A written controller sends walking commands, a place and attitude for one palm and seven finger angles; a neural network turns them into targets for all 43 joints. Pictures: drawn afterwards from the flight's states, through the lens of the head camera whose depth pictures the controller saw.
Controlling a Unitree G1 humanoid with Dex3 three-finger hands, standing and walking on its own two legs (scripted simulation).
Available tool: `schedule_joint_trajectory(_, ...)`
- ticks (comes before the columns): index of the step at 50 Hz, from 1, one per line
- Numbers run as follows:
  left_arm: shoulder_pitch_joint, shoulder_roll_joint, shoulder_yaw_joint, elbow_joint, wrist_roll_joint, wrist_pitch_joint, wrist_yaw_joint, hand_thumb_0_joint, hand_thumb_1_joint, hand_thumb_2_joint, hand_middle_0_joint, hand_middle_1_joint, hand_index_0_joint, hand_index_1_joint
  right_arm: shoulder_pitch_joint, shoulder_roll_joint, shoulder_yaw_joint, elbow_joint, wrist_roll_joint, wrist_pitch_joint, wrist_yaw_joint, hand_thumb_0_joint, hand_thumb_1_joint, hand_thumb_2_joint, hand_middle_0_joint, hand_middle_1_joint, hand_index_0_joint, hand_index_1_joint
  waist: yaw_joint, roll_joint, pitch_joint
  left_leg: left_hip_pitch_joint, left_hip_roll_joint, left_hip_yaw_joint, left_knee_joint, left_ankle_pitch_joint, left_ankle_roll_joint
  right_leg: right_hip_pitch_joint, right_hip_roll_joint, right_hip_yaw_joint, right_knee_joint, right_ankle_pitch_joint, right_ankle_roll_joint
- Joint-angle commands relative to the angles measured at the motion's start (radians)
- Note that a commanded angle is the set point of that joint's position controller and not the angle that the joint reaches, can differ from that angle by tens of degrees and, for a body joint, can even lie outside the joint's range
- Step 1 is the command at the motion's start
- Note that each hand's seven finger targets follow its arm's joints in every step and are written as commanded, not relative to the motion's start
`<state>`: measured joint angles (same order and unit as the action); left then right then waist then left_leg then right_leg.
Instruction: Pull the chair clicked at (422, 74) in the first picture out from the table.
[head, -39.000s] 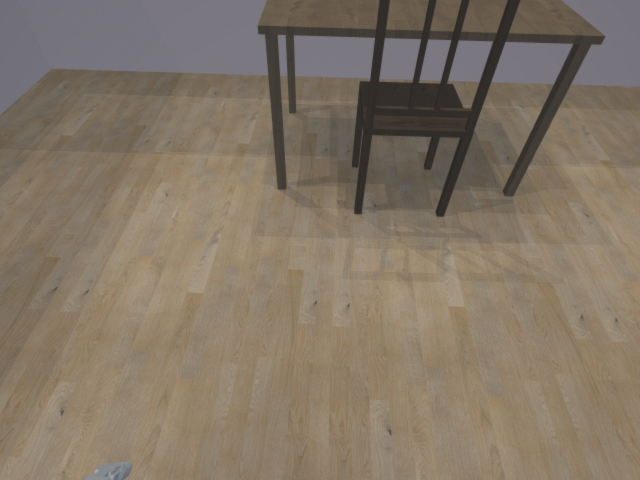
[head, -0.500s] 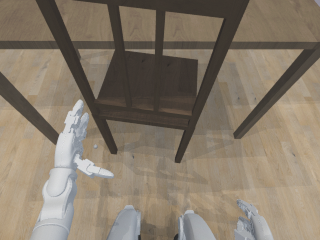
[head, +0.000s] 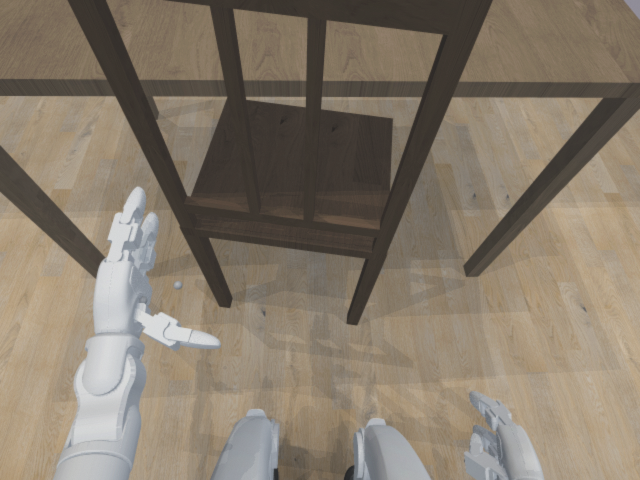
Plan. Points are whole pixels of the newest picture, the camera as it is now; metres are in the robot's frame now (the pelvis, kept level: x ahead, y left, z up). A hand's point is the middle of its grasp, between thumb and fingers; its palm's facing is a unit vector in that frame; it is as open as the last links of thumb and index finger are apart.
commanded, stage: aim the fingers beside a spindle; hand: left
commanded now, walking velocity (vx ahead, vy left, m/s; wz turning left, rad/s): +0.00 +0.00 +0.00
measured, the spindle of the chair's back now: (243, 135) +0.55 +0.12 +0.06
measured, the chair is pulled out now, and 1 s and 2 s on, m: -0.05 -0.05 -0.05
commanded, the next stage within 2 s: push the fingers through the gap in 1.44 s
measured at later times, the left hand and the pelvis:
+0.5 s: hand (171, 295) +0.33 +0.19 +0.01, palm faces +0.07 -1.00 -0.06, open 16.9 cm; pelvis +0.00 +0.00 +0.00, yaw +0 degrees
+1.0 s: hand (184, 298) +0.32 +0.17 +0.04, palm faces +0.03 -1.00 -0.03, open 16.9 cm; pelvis +0.00 +0.00 +0.00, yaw +1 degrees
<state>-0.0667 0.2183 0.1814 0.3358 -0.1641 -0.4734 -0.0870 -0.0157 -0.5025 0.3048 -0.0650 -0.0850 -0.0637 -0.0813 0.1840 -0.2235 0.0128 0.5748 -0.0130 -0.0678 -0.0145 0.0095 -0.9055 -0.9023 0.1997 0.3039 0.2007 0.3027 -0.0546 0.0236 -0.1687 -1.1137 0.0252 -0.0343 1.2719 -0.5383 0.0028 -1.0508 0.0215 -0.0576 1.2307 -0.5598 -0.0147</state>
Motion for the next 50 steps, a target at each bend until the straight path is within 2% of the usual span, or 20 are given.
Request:
schedule_joint_trajectory(1,-0.097,0.116,0.044,-0.085,-0.019,-0.038,-0.02,0.0,-0.5,0.3,-0.06,-0.08,-0.06,-0.08,0.022,-0.144,-0.045,-0.119,0.011,-0.033,0.007,0.0,-0.9,-0.9,0.2,0.3,0.2,0.3,0.0,0.028,-0.322,0.243,-0.024,0.006,-0.168,0.253,0.011,0.19,0.015,0.016,-0.182,0.255,-0.006)
schedule_joint_trajectory(5,-0.208,0.019,-0.089,-0.051,-0.042,0.003,-0.105,0.0,-0.5,0.3,-0.06,-0.08,-0.06,-0.08,0.03,-0.162,-0.049,-0.121,0.026,-0.037,-0.001,0.0,-0.9,-0.9,0.2,0.3,0.2,0.3,-0.047,0.003,-0.273,0.234,-0.021,-0.007,-0.163,0.188,0.02,0.129,0.014,0.013,-0.205,0.19,-0.008)
schedule_joint_trajectory(8,-0.258,0.109,-0.016,-0.178,-0.05,-0.028,-0.097,0.0,-0.5,0.3,-0.06,-0.08,-0.06,-0.08,0.036,-0.164,-0.062,-0.123,0.021,-0.05,-0.018,0.0,-0.9,-0.9,0.2,0.3,0.2,0.3,-0.014,0.036,-0.393,0.311,-0.016,-0.013,-0.162,0.272,0.019,0.157,0.008,0.015,-0.186,0.24,-0.01)
schedule_joint_trajectory(11,-0.215,0.189,0.071,-0.312,-0.048,-0.079,-0.03,0.0,-0.5,0.3,-0.06,-0.08,-0.06,-0.08,0.04,-0.148,-0.059,-0.121,0.01,-0.06,-0.02,0.0,-0.9,-0.9,0.2,0.3,0.2,0.3,0.027,0.084,-0.477,0.394,-0.015,-0.014,-0.171,0.397,0.01,0.21,0.008,0.014,-0.165,0.327,-0.012)
schedule_joint_trajectory(15,-0.089,0.224,0.145,-0.223,-0.016,-0.084,0.041,0.0,-0.5,0.3,-0.06,-0.08,-0.06,-0.08,0.043,-0.136,-0.054,-0.11,0.003,-0.044,-0.003,0.0,-0.9,-0.9,0.2,0.3,0.2,0.3,0.037,0.034,-0.397,0.32,-0.019,-0.003,-0.169,0.384,0.009,0.229,0.014,0.015,-0.161,0.346,-0.008)
schedule_joint_trajectory(18,-0.078,0.133,0.072,-0.064,-0.003,-0.044,0.018,0.0,-0.5,0.3,-0.06,-0.08,-0.06,-0.08,0.029,-0.141,-0.049,-0.106,0.007,-0.024,0.014,0.0,-0.9,-0.9,0.2,0.3,0.2,0.3,0.005,0.002,-0.274,0.215,-0.025,0.006,-0.167,0.248,0.008,0.175,0.014,0.012,-0.176,0.255,-0.004)
schedule_joint_trajectory(20,-0.068,0.085,0.021,-0.018,-0.011,-0.023,-0.027,0.0,-0.5,0.3,-0.06,-0.08,-0.06,-0.08,0.03,-0.152,-0.051,-0.12,0.015,-0.02,0.016,0.0,-0.9,-0.9,0.2,0.3,0.2,0.3,-0.007,-0.008,-0.248,0.201,-0.025,0.005,-0.172,0.21,0.012,0.157,0.017,0.014,-0.191,0.219,-0.009)
schedule_joint_trajectory(23,-0.186,0.026,-0.082,-0.112,-0.034,-0.023,-0.089,0.0,-0.5,0.3,-0.06,-0.08,-0.06,-0.08,0.027,-0.159,-0.057,-0.132,0.023,-0.033,0.005,0.0,-0.9,-0.9,0.2,0.3,0.2,0.3,-0.03,0.032,-0.314,0.272,-0.022,0.0,-0.166,0.231,0.017,0.145,0.01,0.013,-0.195,0.227,-0.009)
schedule_joint_trajectory(24,-0.195,0.062,-0.054,-0.179,-0.046,-0.035,-0.092,0.0,-0.5,0.3,-0.06,-0.08,-0.06,-0.08,0.031,-0.16,-0.064,-0.136,0.023,-0.04,-0.002,0.0,-0.9,-0.9,0.2,0.3,0.2,0.3,-0.014,0.041,-0.368,0.311,-0.019,-0.004,-0.168,0.273,0.016,0.168,0.009,0.015,-0.193,0.254,-0.011)
schedule_joint_trajectory(25,-0.218,0.04,-0.092,-0.243,-0.053,-0.048,-0.095,0.0,-0.5,0.3,-0.06,-0.08,-0.06,-0.08,0.03,-0.156,-0.062,-0.143,0.023,-0.048,-0.007,0.0,-0.9,-0.9,0.2,0.3,0.2,0.3,-0.028,0.055,-0.398,0.358,-0.015,-0.013,-0.167,0.316,0.018,0.161,0.011,0.009,-0.184,0.276,-0.011)
schedule_joint_trajectory(27,-0.226,0.106,-0.035,-0.331,-0.054,-0.075,-0.065,0.0,-0.5,0.3,-0.06,-0.08,-0.06,-0.08,0.037,-0.152,-0.066,-0.128,0.016,-0.061,-0.018,0.0,-0.9,-0.9,0.2,0.3,0.2,0.3,-0.006,0.084,-0.46,0.429,-0.012,-0.022,-0.171,0.383,0.013,0.171,0.008,0.009,-0.18,0.305,-0.011)
schedule_joint_trajectory(30,-0.198,0.195,0.066,-0.305,-0.025,-0.095,0.014,0.0,-0.5,0.3,-0.06,-0.08,-0.06,-0.08,0.041,-0.149,-0.056,-0.104,0.002,-0.061,-0.02,0.0,-0.9,-0.9,0.2,0.3,0.2,0.3,0.008,0.067,-0.414,0.378,-0.014,-0.022,-0.166,0.374,0.01,0.164,0.01,0.007,-0.163,0.3,-0.009)
schedule_joint_trajectory(33,-0.132,0.181,0.111,-0.126,0.003,-0.071,0.05,0.0,-0.5,0.3,-0.06,-0.08,-0.06,-0.08,0.027,-0.139,-0.05,-0.095,0.0,-0.038,-0.002,0.0,-0.9,-0.9,0.2,0.3,0.2,0.3,0.018,0.011,-0.307,0.254,-0.023,-0.009,-0.163,0.27,0.007,0.157,0.01,0.008,-0.162,0.247,-0.007)
schedule_joint_trajectory(36,-0.103,0.116,0.059,-0.018,0.008,-0.031,0.016,0.0,-0.5,0.3,-0.06,-0.08,-0.06,-0.08,0.02,-0.144,-0.048,-0.117,0.007,-0.017,0.014,0.0,-0.9,-0.9,0.2,0.3,0.2,0.3,0.012,0.0,-0.271,0.201,-0.031,0.009,-0.163,0.215,0.009,0.164,0.011,0.017,-0.176,0.226,-0.009)
schedule_joint_trajectory(39,-0.1,0.108,0.027,-0.075,-0.02,-0.016,-0.049,0.0,-0.5,0.3,-0.06,-0.08,-0.06,-0.08,0.02,-0.153,-0.054,-0.145,0.019,-0.015,0.013,0.0,-0.9,-0.9,0.2,0.3,0.2,0.3,0.014,-0.002,-0.347,0.225,-0.028,0.017,-0.165,0.241,0.015,0.221,0.011,0.03,-0.188,0.263,-0.009)
schedule_joint_trajectory(40,-0.122,0.089,-0.003,-0.121,-0.034,-0.021,-0.066,0.0,-0.5,0.3,-0.06,-0.08,-0.06,-0.08,0.021,-0.151,-0.054,-0.153,0.021,-0.021,0.009,0.0,-0.9,-0.9,0.2,0.3,0.2,0.3,-0.001,0.01,-0.369,0.251,-0.026,0.015,-0.162,0.268,0.02,0.23,0.012,0.03,-0.19,0.29,-0.008)
schedule_joint_trajectory(41,-0.131,0.104,-0.001,-0.19,-0.043,-0.035,-0.077,0.0,-0.5,0.3,-0.06,-0.08,-0.06,-0.08,0.024,-0.151,-0.058,-0.154,0.023,-0.027,0.005,0.0,-0.9,-0.9,0.2,0.3,0.2,0.3,0.009,0.031,-0.41,0.288,-0.023,0.012,-0.163,0.312,0.018,0.249,0.009,0.03,-0.186,0.326,-0.008)
schedule_joint_trajectory(44,-0.178,0.128,0.0,-0.332,-0.06,-0.076,-0.067,0.0,-0.5,0.3,-0.06,-0.08,-0.06,-0.08,0.027,-0.143,-0.058,-0.14,0.02,-0.048,-0.01,0.0,-0.9,-0.9,0.2,0.3,0.2,0.3,0.0,0.067,-0.445,0.375,-0.018,-0.001,-0.166,0.373,0.018,0.235,0.012,0.023,-0.188,0.346,-0.007)
schedule_joint_trajectory(46,-0.181,0.134,0.007,-0.339,-0.052,-0.093,-0.037,0.0,-0.5,0.3,-0.06,-0.08,-0.06,-0.08,0.025,-0.142,-0.055,-0.12,0.015,-0.06,-0.015,0.0,-0.9,-0.9,0.2,0.3,0.2,0.3,-0.006,0.079,-0.409,0.375,-0.015,-0.012,-0.168,0.361,0.014,0.191,0.012,0.015,-0.182,0.314,-0.007)
schedule_joint_trajectory(50,-0.165,0.135,0.038,-0.142,-0.011,-0.074,0.002,0.0,-0.5,0.3,-0.06,-0.08,-0.06,-0.08,0.031,-0.15,-0.051,-0.088,0.006,-0.054,-0.01,0.0,-0.9,-0.9,0.2,0.3,0.2,0.3,-0.016,0.013,-0.27,0.252,-0.021,-0.015,-0.161,0.229,0.015,0.118,0.015,0.007,-0.182,0.199,-0.007)
